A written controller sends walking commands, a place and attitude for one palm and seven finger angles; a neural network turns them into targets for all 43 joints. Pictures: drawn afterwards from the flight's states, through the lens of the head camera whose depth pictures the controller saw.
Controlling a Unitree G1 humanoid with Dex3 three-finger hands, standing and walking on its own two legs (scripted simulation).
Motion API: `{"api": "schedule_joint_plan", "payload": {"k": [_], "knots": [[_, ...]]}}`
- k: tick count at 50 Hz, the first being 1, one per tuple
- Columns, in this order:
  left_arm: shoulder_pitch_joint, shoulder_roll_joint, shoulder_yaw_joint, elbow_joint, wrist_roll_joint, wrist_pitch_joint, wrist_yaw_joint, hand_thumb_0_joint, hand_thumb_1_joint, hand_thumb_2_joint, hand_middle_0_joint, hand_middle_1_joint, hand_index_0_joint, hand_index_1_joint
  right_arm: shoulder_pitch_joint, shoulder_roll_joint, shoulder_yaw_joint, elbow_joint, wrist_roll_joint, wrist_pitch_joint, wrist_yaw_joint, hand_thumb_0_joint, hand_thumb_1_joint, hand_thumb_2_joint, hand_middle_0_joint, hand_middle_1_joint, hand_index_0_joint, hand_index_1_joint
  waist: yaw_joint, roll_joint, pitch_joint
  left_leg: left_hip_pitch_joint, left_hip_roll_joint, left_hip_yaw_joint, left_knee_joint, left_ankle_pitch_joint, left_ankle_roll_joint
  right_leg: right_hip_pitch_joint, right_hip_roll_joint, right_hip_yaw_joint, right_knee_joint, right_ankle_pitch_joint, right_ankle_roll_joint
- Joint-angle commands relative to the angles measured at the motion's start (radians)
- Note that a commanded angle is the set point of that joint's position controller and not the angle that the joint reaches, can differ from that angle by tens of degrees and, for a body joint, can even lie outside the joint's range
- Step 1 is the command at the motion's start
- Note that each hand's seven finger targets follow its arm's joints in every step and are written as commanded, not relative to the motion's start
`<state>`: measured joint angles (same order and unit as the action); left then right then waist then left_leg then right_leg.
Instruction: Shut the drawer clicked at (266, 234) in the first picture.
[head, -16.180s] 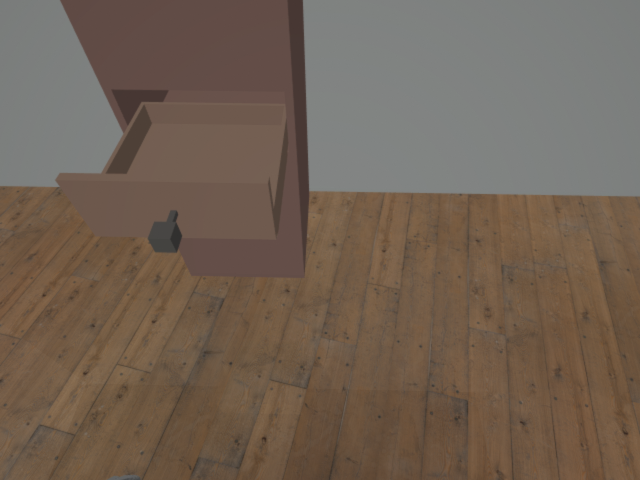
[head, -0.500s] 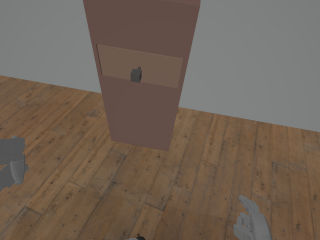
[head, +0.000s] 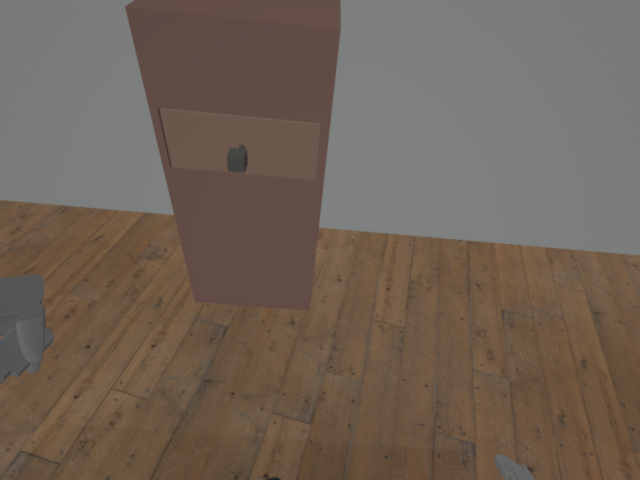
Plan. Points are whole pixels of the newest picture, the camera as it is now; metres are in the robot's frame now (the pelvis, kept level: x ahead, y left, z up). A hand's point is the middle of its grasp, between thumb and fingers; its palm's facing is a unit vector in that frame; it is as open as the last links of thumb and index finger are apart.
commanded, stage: stop stepping back and stand still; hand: left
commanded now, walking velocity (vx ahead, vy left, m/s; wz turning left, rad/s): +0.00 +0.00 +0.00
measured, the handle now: (239, 155) +0.87 +0.18 -0.06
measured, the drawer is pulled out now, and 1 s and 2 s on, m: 0.00 0.00 0.00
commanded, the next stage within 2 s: let the arm hang, fingers relaxed in 0.84 s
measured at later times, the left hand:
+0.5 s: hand out of the picture +0.13 +0.27 +0.18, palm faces +0.37 -0.83 -0.42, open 3.3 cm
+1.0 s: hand out of the picture +0.14 +0.29 +0.11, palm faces +0.23 -0.84 -0.49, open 3.2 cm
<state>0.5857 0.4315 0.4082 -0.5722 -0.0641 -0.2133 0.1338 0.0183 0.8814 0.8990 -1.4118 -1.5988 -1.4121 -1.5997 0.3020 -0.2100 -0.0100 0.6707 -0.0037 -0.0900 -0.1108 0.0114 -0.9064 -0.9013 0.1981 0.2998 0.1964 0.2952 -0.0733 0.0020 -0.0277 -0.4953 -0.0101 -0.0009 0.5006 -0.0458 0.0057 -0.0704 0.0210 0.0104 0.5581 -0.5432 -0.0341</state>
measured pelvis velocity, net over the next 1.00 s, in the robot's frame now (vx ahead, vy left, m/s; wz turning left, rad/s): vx -0.07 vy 0.06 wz -0.02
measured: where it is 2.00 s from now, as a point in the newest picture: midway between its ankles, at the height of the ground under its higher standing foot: outside the picture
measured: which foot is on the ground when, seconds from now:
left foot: down 0.00-0.04, up 0.06-0.10, down 0.12-0.32, up 0.34-0.50, down 0.52-1.00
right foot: down 0.00-0.14, up 0.16-0.30, down 0.32-1.00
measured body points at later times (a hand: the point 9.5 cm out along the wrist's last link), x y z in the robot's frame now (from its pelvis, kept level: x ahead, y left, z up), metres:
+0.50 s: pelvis -0.06 +0.04 +0.01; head -0.07 +0.05 +0.46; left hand +0.10 +0.32 +0.21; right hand +0.09 -0.20 -0.07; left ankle -0.01 +0.15 -0.71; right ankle -0.07 -0.07 -0.72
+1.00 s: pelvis -0.07 +0.06 +0.01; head -0.06 +0.04 +0.46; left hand +0.12 +0.34 +0.14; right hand +0.09 -0.19 -0.09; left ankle -0.02 +0.16 -0.72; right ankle -0.07 -0.07 -0.72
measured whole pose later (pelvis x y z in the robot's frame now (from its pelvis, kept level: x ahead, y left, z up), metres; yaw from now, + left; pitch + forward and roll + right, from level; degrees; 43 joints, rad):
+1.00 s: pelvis -0.07 +0.06 +0.01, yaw -1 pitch +0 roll -1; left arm 0.48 0.37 0.24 -0.25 0.01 -0.17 0.07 0.01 0.89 0.90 -1.40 -1.59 -1.41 -1.60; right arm 0.18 -0.25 0.00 0.72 0.00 -0.12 -0.02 0.01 -0.90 -0.90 0.20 0.30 0.20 0.30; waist 0.02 0.06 0.00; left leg -0.35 0.01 0.02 0.55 -0.21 0.02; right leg -0.26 -0.02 -0.06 0.52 -0.26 0.01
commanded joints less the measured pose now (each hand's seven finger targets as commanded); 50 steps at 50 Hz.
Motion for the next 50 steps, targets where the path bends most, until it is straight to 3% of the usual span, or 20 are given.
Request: {"api": "schedule_joint_plan", "payload": {"k": [1, 3, 6, 7, 9, 14, 15, 16, 17, 19, 21, 23, 25, 27, 29, 34, 39, 46, 47, 50], "knots": [[0.075, 0.174, 0.14, -0.261, -0.009, -0.083, 0.012, 0.0, 0.9, 0.9, -1.4, -1.6, -1.4, -1.6, -0.142, -0.112, -0.051, -0.181, -0.002, -0.076, 0.015, 0.0, -0.9, -0.9, 0.2, 0.3, 0.2, 0.3, 0.055, -0.099, -0.067, 0.442, -0.017, 0.032, 0.274, -0.241, -0.052, -0.507, -0.147, 0.113, -0.328, -0.191, -0.106], [0.001, 0.145, 0.103, -0.282, -0.001, -0.07, 0.01, 0.0, 0.9, 0.9, -1.4, -1.6, -1.4, -1.6, -0.136, -0.116, -0.055, -0.154, -0.008, -0.066, 0.021, 0.0, -0.9, -0.9, 0.2, 0.3, 0.2, 0.3, 0.044, -0.179, 0.009, 0.344, 0.034, -0.035, 0.452, -0.186, -0.032, -0.589, -0.264, 0.169, -0.323, -0.176, -0.166], [-0.212, 0.08, 0.023, -0.191, 0.017, -0.048, 0.018, 0.0, 0.9, 0.9, -1.4, -1.6, -1.4, -1.6, -0.149, -0.135, -0.038, -0.137, -0.001, -0.103, 0.003, 0.0, -0.9, -0.9, 0.2, 0.3, 0.2, 0.3, 0.014, 0.13, 0.128, 0.27, 0.105, -0.163, -0.084, -0.357, -0.009, -0.461, -0.062, -0.076, 0.016, -0.046, 0.017], [-0.23, 0.097, 0.039, -0.201, 0.026, -0.054, 0.027, 0.0, 0.9, 0.9, -1.4, -1.6, -1.4, -1.6, -0.141, -0.161, -0.037, -0.155, 0.004, -0.126, -0.003, 0.0, -0.9, -0.9, 0.2, 0.3, 0.2, 0.3, 0.033, 0.287, 0.106, 0.212, 0.185, -0.365, -0.264, -0.429, 0.038, -0.362, 0.015, -0.067, 0.169, 0.04, 0.053], [-0.18, 0.143, 0.099, -0.216, 0.035, -0.066, 0.037, 0.0, 0.9, 0.9, -1.4, -1.6, -1.4, -1.6, -0.172, -0.12, -0.025, -0.158, -0.01, -0.137, 0.012, 0.0, -0.9, -0.9, 0.2, 0.3, 0.2, 0.3, 0.069, 0.35, -0.002, 0.115, 0.238, -0.467, -0.5, -0.806, -0.053, -0.23, 0.055, -0.023, 0.379, -0.02, 0.031], [0.131, 0.123, 0.093, -0.299, 0.022, -0.053, 0.013, 0.0, 0.9, 0.9, -1.4, -1.6, -1.4, -1.6, -0.195, -0.09, -0.021, -0.224, -0.015, -0.094, 0.058, 0.0, -0.9, -0.9, 0.2, 0.3, 0.2, 0.3, 0.09, 0.198, -0.084, -0.04, 0.111, -0.11, -0.289, -0.528, -0.036, 0.086, 0.037, -0.074, -0.048, 0.004, -0.021], [0.148, 0.137, 0.103, -0.304, 0.027, -0.045, 0.008, 0.0, 0.9, 0.9, -1.4, -1.6, -1.4, -1.6, -0.189, -0.08, -0.024, -0.229, -0.011, -0.068, 0.06, 0.0, -0.9, -0.9, 0.2, 0.3, 0.2, 0.3, 0.082, 0.041, -0.054, -0.017, 0.021, 0.0, -0.013, -0.441, -0.04, -0.028, -0.074, 0.061, -0.242, -0.019, -0.047], [0.155, 0.148, 0.13, -0.292, 0.021, -0.038, 0.01, 0.0, 0.9, 0.9, -1.4, -1.6, -1.4, -1.6, -0.178, -0.081, -0.032, -0.221, -0.011, -0.043, 0.062, 0.0, -0.9, -0.9, 0.2, 0.3, 0.2, 0.3, 0.078, -0.138, -0.03, 0.047, -0.025, 0.001, 0.347, -0.33, -0.038, -0.279, -0.306, 0.378, -0.438, -0.135, -0.115], [0.042, 0.164, 0.13, -0.348, 0.009, -0.042, 0.011, 0.0, 0.9, 0.9, -1.4, -1.6, -1.4, -1.6, -0.177, -0.087, -0.033, -0.184, -0.03, -0.013, 0.061, 0.0, -0.9, -0.9, 0.2, 0.3, 0.2, 0.3, 0.06, -0.123, -0.008, -0.022, -0.013, -0.001, 0.54, -0.276, -0.042, -0.357, -0.386, 0.36, -0.422, -0.066, -0.176], [-0.009, 0.102, 0.097, -0.139, 0.013, -0.022, 0.023, 0.0, 0.9, 0.9, -1.4, -1.6, -1.4, -1.6, -0.15, -0.073, -0.028, -0.162, -0.01, -0.03, 0.041, 0.0, -0.9, -0.9, 0.2, 0.3, 0.2, 0.3, 0.029, -0.159, 0.048, 0.021, 0.043, -0.041, 0.534, -0.29, -0.028, -0.435, -0.315, 0.269, -0.409, -0.167, -0.13], [-0.052, 0.077, 0.052, -0.093, 0.022, -0.013, 0.03, 0.0, 0.9, 0.9, -1.4, -1.6, -1.4, -1.6, -0.184, -0.083, -0.024, -0.169, -0.001, -0.045, 0.019, 0.0, -0.9, -0.9, 0.2, 0.3, 0.2, 0.3, 0.041, -0.157, 0.069, 0.114, 0.061, -0.007, 0.29, -0.28, -0.007, -0.386, -0.246, 0.139, -0.333, -0.013, -0.085], [-0.05, 0.07, 0.039, -0.072, 0.041, -0.022, 0.041, 0.0, 0.9, 0.9, -1.4, -1.6, -1.4, -1.6, -0.176, -0.094, -0.018, -0.155, 0.0, -0.072, 0.005, 0.0, -0.9, -0.9, 0.2, 0.3, 0.2, 0.3, 0.054, -0.048, 0.051, 0.255, 0.049, 0.029, 0.017, -0.239, 0.016, -0.331, -0.205, 0.106, -0.255, 0.111, -0.056], [-0.109, 0.076, 0.016, -0.17, 0.048, -0.047, 0.042, 0.0, 0.9, 0.9, -1.4, -1.6, -1.4, -1.6, -0.179, -0.114, -0.021, -0.17, -0.002, -0.094, 0.002, 0.0, -0.9, -0.9, 0.2, 0.3, 0.2, 0.3, 0.068, 0.072, 0.028, 0.315, 0.124, -0.061, -0.116, -0.179, 0.046, -0.271, -0.119, 0.062, -0.146, 0.234, 0.007], [-0.089, 0.105, 0.034, -0.211, 0.047, -0.055, 0.037, 0.0, 0.9, 0.9, -1.4, -1.6, -1.4, -1.6, -0.18, -0.121, -0.021, -0.187, 0.008, -0.107, 0.003, 0.0, -0.9, -0.9, 0.2, 0.3, 0.2, 0.3, 0.076, 0.074, -0.028, 0.316, 0.174, -0.12, -0.112, -0.019, 0.063, -0.209, -0.071, 0.018, -0.074, 0.368, 0.045], [-0.08, 0.107, 0.048, -0.264, 0.046, -0.062, 0.03, 0.0, 0.9, 0.9, -1.4, -1.6, -1.4, -1.6, -0.18, -0.106, -0.008, -0.186, 0.0, -0.113, 0.013, 0.0, -0.9, -0.9, 0.2, 0.3, 0.2, 0.3, 0.072, 0.163, -0.03, 0.225, 0.187, -0.18, -0.224, -0.103, 0.059, -0.143, -0.036, -0.046, 0.0, 0.28, 0.056], [0.039, 0.087, 0.075, -0.218, 0.048, -0.066, 0.037, 0.0, 0.9, 0.9, -1.4, -1.6, -1.4, -1.6, -0.179, -0.108, -0.017, -0.199, 0.004, -0.12, 0.032, 0.0, -0.9, -0.9, 0.2, 0.3, 0.2, 0.3, 0.077, 0.141, -0.017, 0.093, 0.148, -0.117, -0.252, -0.403, 0.046, -0.034, -0.041, -0.038, -0.083, 0.242, 0.042], [0.066, 0.079, 0.073, -0.148, 0.027, -0.063, 0.03, 0.0, 0.9, 0.9, -1.4, -1.6, -1.4, -1.6, -0.176, -0.104, -0.026, -0.197, 0.004, -0.094, 0.035, 0.0, -0.9, -0.9, 0.2, 0.3, 0.2, 0.3, 0.061, -0.011, -0.004, 0.194, 0.08, -0.041, -0.096, -0.278, 0.011, -0.163, -0.098, 0.052, -0.236, 0.209, 0.013], [-0.01, 0.092, 0.058, -0.174, 0.033, -0.056, 0.032, 0.0, 0.9, 0.9, -1.4, -1.6, -1.4, -1.6, -0.197, -0.103, -0.021, -0.195, 0.003, -0.091, 0.02, 0.0, -0.9, -0.9, 0.2, 0.3, 0.2, 0.3, 0.068, 0.051, -0.027, 0.235, 0.104, -0.064, -0.148, -0.221, 0.026, -0.141, -0.07, 0.009, -0.189, 0.296, 0.033], [-0.125, -0.017, -0.3, 0.67, 0.124, 0.111, -0.119, 0.0, 0.9, 0.9, -1.4, -1.6, -1.4, -1.6, -0.233, -0.326, -0.09, 0.057, -0.003, -0.105, 0.117, 0.0, -0.9, -0.9, 0.2, 0.3, 0.2, 0.3, 0.035, 0.059, 0.029, 0.129, 0.118, -0.097, 0.049, 0.066, 0.039, -0.227, -0.144, -0.011, -0.022, 0.56, 0.01], [-0.185, -0.042, -0.296, 0.772, 0.102, 0.196, -0.137, 0.0, 0.9, 0.9, -1.28, -1.47, -1.28, -1.47, -0.143, -0.22, -0.061, 0.028, -0.002, 0.004, 0.117, 0.0, -0.9, -0.9, 0.2, 0.3, 0.2, 0.3, 0.061, -0.062, -0.063, 0.179, 0.122, -0.102, 0.044, 0.023, 0.052, -0.226, -0.124, -0.001, -0.022, 0.409, -0.002]]}}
